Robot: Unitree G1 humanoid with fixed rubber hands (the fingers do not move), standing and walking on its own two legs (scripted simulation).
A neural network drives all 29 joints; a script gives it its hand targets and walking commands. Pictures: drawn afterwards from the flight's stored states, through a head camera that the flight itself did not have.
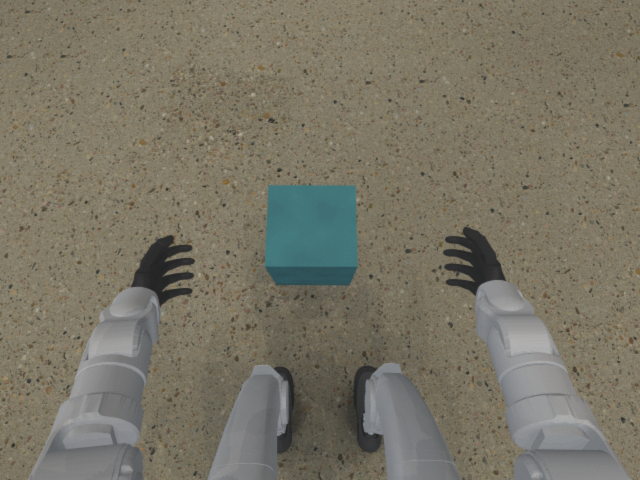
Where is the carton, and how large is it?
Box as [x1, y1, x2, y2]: [265, 185, 357, 284]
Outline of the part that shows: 268,185 265,267 276,284 349,284 357,266 355,185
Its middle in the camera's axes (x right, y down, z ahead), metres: -0.02 +0.01 +1.02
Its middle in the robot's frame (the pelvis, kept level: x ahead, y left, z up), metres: +0.54 +0.03 -0.57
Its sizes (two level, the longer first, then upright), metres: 0.210 0.200 0.250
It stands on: the floor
